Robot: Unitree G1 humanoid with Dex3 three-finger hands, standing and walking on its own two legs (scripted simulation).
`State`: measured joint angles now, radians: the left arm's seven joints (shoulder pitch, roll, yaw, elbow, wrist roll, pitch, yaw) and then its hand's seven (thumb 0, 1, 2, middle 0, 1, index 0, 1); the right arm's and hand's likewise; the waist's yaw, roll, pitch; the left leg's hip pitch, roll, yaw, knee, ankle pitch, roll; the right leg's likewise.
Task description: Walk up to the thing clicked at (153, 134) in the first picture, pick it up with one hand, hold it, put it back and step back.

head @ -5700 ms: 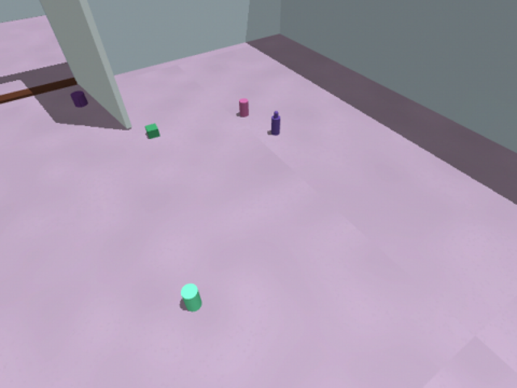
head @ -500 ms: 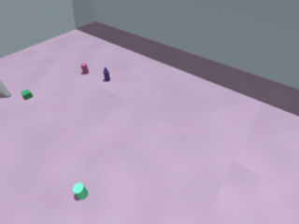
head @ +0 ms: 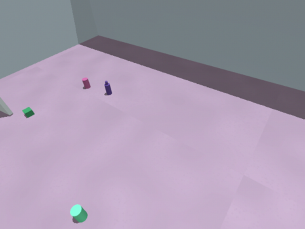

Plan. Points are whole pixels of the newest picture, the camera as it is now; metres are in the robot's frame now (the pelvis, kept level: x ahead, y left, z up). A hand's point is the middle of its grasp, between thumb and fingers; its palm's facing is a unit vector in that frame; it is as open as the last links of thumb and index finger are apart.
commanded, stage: walk up
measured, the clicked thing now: (28, 112) +1.40 +1.39 -0.73
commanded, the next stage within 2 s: none
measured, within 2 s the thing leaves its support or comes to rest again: neither
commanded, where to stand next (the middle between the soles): +0.72 +0.08 m, yaw +2 degrees
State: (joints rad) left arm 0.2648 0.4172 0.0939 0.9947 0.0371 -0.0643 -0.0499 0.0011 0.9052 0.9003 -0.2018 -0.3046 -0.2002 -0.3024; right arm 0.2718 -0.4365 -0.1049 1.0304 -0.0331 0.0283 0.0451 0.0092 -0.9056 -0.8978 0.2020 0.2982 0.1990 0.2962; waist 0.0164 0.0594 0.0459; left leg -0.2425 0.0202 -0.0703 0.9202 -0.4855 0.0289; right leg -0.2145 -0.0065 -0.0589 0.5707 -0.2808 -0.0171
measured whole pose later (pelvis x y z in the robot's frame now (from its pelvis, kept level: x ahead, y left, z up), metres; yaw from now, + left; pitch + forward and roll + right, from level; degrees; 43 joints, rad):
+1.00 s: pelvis +0.40 +0.02 +0.01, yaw +2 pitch -4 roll +0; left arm 0.33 0.37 0.05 0.85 0.01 -0.08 -0.05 0.00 0.90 0.90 -0.20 -0.30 -0.20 -0.30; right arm 0.31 -0.43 -0.06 0.85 0.01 -0.02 0.05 0.01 -0.91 -0.90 0.20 0.30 0.20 0.30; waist 0.02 0.08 0.08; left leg -0.45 0.04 -0.03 1.07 -0.34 0.02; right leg -0.22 -0.03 -0.08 0.52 -0.22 -0.02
